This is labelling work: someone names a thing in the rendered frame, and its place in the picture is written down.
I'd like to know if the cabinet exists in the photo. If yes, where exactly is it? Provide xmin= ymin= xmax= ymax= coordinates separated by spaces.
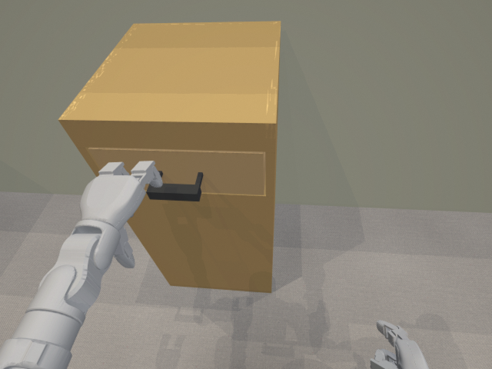
xmin=58 ymin=21 xmax=281 ymax=293

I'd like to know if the left robot hand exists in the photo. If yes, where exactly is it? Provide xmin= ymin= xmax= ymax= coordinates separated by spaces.
xmin=80 ymin=161 xmax=163 ymax=268

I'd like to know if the right robot hand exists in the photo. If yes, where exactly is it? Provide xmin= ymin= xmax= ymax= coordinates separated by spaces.
xmin=370 ymin=320 xmax=429 ymax=369

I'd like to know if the robot left forearm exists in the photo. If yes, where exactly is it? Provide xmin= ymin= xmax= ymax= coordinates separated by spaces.
xmin=0 ymin=219 xmax=121 ymax=369

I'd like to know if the drawer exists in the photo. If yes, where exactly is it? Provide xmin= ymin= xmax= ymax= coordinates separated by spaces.
xmin=88 ymin=148 xmax=266 ymax=194

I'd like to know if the handle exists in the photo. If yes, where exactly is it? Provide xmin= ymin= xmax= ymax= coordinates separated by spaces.
xmin=146 ymin=171 xmax=203 ymax=201

